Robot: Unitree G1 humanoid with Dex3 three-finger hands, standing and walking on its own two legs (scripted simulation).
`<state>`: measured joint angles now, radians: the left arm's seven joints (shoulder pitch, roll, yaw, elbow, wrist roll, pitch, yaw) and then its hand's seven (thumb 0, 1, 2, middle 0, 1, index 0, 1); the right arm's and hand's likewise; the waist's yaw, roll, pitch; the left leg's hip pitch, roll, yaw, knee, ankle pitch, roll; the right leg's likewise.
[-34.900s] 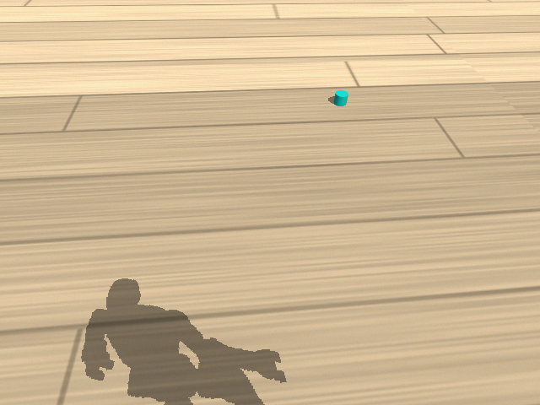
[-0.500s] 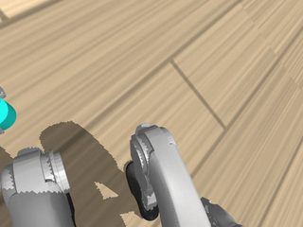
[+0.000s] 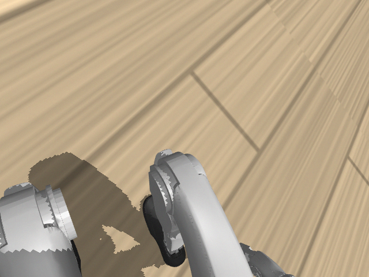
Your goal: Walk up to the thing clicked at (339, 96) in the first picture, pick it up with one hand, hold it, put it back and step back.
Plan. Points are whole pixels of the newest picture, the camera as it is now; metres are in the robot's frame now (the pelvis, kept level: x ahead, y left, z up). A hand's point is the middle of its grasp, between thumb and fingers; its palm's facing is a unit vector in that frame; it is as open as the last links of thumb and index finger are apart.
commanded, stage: open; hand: left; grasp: from above
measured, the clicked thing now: out of the picture +0.42 +0.31 -0.26
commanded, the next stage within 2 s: withdraw in 0.70 s
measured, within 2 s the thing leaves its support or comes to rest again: neither
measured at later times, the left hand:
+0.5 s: hand out of the picture +0.42 +0.30 -0.23, palm faces -0.43 -0.17 -0.89, open 13.7 cm
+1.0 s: hand out of the picture +0.42 +0.31 -0.22, palm faces -0.39 -0.16 -0.91, open 13.8 cm
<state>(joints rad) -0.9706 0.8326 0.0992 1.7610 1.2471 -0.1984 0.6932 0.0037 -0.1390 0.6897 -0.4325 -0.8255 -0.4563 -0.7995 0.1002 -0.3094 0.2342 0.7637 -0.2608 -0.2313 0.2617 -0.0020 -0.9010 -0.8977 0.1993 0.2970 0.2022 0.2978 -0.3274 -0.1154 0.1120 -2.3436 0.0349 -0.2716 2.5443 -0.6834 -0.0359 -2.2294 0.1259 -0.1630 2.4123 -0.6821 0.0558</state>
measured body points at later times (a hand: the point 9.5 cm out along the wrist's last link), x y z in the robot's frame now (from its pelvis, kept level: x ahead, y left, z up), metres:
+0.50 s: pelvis +0.00 +0.00 +0.00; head +0.25 +0.12 +0.36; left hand +0.44 +0.31 -0.18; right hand +0.07 -0.25 -0.07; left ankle +0.07 +0.14 -0.27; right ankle +0.11 -0.11 -0.27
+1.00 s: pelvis +0.00 +0.00 +0.00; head +0.25 +0.12 +0.36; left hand +0.44 +0.31 -0.17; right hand +0.07 -0.25 -0.07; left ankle +0.07 +0.14 -0.27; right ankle +0.11 -0.11 -0.26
